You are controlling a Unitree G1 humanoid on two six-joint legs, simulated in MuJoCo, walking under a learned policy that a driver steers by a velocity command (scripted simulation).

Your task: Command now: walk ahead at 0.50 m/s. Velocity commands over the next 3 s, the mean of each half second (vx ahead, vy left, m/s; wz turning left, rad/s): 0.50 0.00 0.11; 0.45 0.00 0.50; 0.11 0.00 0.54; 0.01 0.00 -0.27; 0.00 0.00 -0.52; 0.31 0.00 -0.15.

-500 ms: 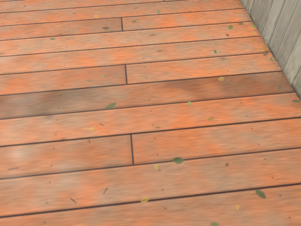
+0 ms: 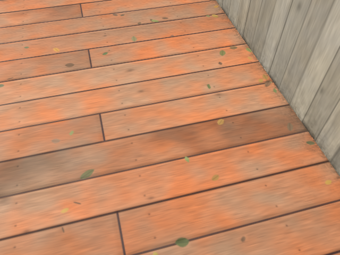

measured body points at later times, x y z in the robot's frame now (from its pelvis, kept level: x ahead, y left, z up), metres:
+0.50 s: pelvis +0.28 -0.05 +0.00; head +0.29 -0.06 +0.45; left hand +0.29 +0.22 -0.13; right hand +0.45 -0.30 -0.11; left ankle +0.44 +0.13 -0.68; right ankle +0.22 -0.15 -0.74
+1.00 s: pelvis +0.55 +0.04 +0.00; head +0.59 +0.07 +0.45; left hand +0.65 +0.36 -0.09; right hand +0.71 -0.20 -0.11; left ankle +0.50 +0.10 -0.74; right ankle +0.77 -0.07 -0.69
